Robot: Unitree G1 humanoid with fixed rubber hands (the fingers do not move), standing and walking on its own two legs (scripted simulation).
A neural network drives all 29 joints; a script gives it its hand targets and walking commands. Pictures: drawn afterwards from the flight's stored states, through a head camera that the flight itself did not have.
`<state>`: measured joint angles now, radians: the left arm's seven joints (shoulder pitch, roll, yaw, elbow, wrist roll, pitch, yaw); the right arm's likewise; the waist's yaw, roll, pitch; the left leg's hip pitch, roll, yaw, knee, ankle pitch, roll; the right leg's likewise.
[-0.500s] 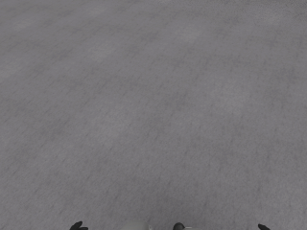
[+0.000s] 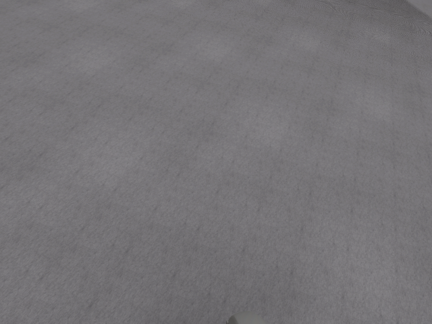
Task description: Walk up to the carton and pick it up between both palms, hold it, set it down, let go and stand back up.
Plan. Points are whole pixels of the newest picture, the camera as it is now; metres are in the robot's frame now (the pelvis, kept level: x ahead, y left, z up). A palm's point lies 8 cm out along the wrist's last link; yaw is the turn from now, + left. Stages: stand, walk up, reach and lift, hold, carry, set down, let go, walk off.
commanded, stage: walk up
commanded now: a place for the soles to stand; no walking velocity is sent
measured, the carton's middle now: out of the picture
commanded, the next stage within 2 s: none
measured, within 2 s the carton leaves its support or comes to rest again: neither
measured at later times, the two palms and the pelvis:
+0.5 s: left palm out of the picture -0.14 +0.20 -0.10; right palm out of the picture -0.14 -0.37 -0.13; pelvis -0.17 -0.07 +0.01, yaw -9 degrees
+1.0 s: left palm out of the picture -0.17 +0.19 -0.13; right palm out of the picture -0.42 -0.31 -0.10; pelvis -0.35 -0.03 +0.00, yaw -21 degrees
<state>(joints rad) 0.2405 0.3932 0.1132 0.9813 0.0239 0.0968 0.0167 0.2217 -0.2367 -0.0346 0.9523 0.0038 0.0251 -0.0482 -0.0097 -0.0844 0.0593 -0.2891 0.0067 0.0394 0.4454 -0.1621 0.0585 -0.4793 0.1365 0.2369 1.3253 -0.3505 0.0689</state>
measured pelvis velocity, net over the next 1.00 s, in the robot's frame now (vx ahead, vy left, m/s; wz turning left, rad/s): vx -0.35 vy -0.03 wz -0.36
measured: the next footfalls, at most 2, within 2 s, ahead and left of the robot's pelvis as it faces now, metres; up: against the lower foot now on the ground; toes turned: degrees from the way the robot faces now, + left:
right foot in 0.28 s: -0.12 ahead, -0.16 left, +0.00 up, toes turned -2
left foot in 0.84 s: -0.27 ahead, +0.00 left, +0.00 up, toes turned -18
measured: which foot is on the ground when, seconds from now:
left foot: down 0.00-0.28, up 0.30-0.82, down 0.84-1.00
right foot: up 0.00-0.26, down 0.28-0.88, up 0.90-1.00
